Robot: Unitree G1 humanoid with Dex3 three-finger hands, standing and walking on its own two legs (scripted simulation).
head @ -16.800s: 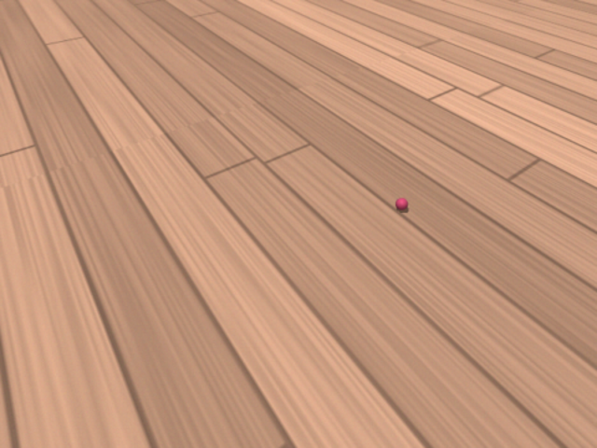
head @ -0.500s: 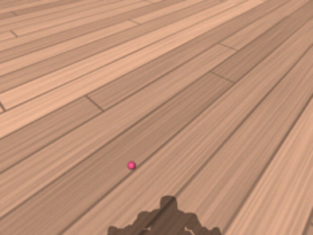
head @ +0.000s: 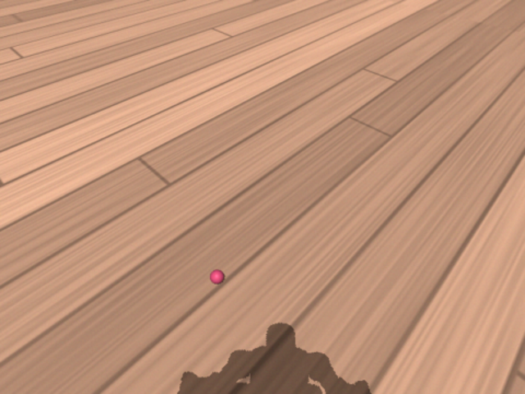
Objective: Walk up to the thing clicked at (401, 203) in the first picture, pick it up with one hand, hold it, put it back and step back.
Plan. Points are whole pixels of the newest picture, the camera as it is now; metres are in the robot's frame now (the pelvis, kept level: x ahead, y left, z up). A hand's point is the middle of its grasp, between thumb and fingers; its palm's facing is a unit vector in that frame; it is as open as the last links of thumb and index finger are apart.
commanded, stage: walk up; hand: left
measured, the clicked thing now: (216, 276) +0.72 +0.23 -0.75
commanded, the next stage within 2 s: none
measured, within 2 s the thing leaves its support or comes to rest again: neither
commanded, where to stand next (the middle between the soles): +0.34 -0.01 m, yaw +0 degrees
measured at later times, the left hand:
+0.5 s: hand out of the picture +0.13 +0.34 -0.18, palm faces -0.03 -0.95 -0.31, open 7.4 cm
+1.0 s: hand (172, 273) +0.39 +0.22 -0.14, palm faces -0.06 -0.94 -0.35, open 7.4 cm
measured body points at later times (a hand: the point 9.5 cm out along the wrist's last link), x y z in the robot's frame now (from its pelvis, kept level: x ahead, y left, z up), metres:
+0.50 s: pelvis +0.11 +0.06 -0.01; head +0.11 +0.10 +0.44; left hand +0.13 +0.39 -0.15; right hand +0.14 -0.27 -0.10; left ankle +0.12 +0.16 -0.75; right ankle +0.14 -0.10 -0.68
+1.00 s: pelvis +0.26 -0.02 -0.02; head +0.30 -0.04 +0.43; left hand +0.40 +0.27 -0.12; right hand +0.31 -0.34 -0.14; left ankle +0.23 +0.13 -0.67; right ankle +0.32 -0.12 -0.75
